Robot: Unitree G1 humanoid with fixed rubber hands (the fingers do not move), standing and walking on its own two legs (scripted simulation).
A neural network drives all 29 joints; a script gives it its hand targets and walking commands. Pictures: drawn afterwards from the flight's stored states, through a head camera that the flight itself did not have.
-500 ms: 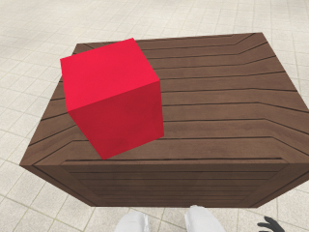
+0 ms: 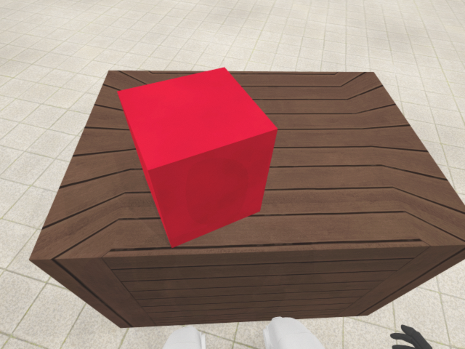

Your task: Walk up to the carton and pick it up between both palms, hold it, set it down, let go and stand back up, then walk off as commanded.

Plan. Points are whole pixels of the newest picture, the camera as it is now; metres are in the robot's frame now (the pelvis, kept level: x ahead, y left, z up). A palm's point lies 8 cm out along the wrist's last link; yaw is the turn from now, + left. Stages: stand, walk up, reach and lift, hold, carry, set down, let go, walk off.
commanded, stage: walk up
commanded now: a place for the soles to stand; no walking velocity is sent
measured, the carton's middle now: (197, 159) +0.45 +0.08 +0.05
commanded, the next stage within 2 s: none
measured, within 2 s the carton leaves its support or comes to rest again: neither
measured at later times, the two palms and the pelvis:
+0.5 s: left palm out of the picture +0.07 +0.29 -0.12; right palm out of the picture +0.03 -0.33 -0.11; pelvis +0.00 -0.02 -0.01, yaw -5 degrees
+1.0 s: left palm out of the picture +0.08 +0.30 -0.11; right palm out of the picture +0.05 -0.31 -0.11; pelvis +0.01 -0.01 +0.00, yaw -5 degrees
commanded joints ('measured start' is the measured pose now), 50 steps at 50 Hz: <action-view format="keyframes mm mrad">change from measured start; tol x32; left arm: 1 47 250 28 -36 19 -31 -19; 50 -206 210 -4 -88 25 -25 -17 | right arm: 1 -53 -333 -58 -84 -41 -1 -32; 50 153 -315 -70 3 -29 -11 -25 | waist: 1 26 192 -84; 5 88 -236 -116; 14 -92 271 -56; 25 109 -222 -36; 50 -68 109 -20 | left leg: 1 90 216 -238 -368 34 177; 8 -214 -3 -91 167 -260 12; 13 302 83 -272 -395 -177 87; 17 66 326 -606 -675 -553 185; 25 -397 -45 -67 122 -248 -2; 34 322 111 -313 -362 227 120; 41 -38 70 -175 -160 265 82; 44 -172 -49 -113 92 -261 35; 50 297 123 -399 -451 -153 140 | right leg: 1 49 -32 -102 -273 50 -41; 6 263 -318 652 -685 -161 -273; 16 -260 -29 5 63 -55 -44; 22 163 9 -77 -285 51 -76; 25 311 -301 684 -688 -133 -237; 33 -58 -134 213 -289 467 -128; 38 -144 -42 -65 -123 -115 -43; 44 217 -329 593 -556 319 -282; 50 -245 -29 27 -162 139 -55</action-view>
